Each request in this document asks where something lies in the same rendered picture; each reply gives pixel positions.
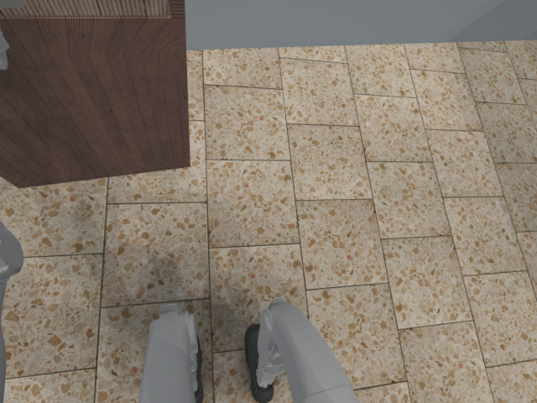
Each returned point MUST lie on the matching left robot upper arm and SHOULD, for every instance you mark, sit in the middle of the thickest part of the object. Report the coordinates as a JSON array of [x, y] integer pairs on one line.
[[11, 262]]

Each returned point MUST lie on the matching cabinet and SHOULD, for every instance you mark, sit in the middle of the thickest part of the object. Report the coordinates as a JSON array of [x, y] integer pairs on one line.
[[93, 96]]

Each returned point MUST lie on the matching right robot foot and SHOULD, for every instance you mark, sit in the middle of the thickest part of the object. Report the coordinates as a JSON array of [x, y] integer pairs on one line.
[[265, 393]]

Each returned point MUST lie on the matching robot right thigh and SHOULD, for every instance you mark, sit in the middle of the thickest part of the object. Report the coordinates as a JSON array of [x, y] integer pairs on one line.
[[313, 372]]

